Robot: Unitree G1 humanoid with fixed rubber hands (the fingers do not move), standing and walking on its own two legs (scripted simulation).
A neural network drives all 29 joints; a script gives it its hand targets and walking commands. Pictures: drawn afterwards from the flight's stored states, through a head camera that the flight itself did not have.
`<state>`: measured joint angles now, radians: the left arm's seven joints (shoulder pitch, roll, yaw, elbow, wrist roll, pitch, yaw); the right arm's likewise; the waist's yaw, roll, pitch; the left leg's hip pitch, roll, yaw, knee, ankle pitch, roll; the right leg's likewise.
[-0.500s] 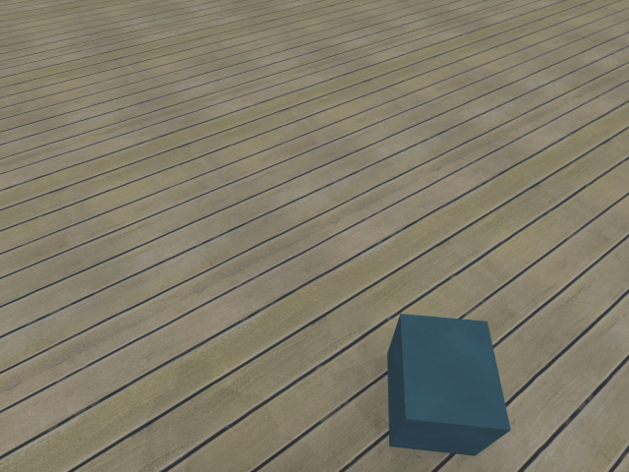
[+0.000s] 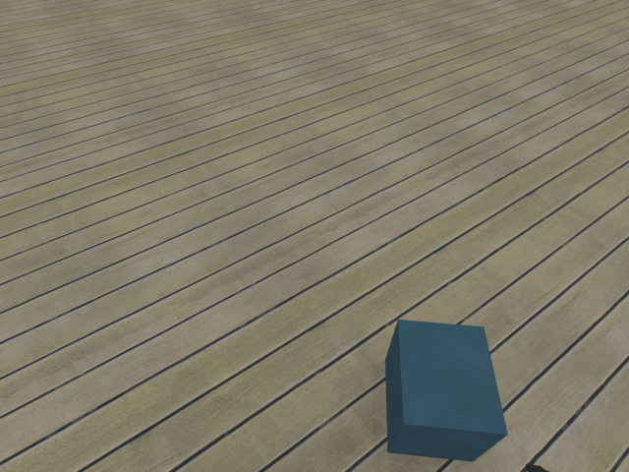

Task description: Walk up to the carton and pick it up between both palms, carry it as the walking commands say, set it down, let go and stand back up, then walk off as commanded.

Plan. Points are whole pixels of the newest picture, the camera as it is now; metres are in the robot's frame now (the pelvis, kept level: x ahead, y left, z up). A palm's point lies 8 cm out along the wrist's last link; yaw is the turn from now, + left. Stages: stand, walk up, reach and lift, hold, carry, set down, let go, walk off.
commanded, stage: walk off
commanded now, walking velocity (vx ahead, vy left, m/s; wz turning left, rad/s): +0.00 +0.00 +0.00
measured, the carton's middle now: (435, 390) +0.46 -0.35 -0.65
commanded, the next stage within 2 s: none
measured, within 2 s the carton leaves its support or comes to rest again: neither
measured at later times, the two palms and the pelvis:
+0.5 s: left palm out of the picture +0.03 +0.36 -0.12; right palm out of the picture +0.06 -0.23 -0.13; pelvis -0.01 +0.06 +0.00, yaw +0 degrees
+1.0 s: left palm out of the picture +0.03 +0.45 -0.13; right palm out of the picture +0.01 -0.07 -0.16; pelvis -0.04 +0.19 -0.02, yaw -1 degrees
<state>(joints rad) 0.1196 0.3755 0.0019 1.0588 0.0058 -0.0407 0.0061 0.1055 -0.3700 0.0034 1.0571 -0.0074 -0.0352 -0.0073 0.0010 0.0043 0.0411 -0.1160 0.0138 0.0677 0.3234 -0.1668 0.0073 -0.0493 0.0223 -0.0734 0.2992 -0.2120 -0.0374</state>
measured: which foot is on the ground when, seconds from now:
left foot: down 0.00-0.30, up 0.32-0.58, down 0.60-0.98, up 1.00-1.00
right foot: down 0.00-0.60, up 0.62-0.96, down 0.98-1.00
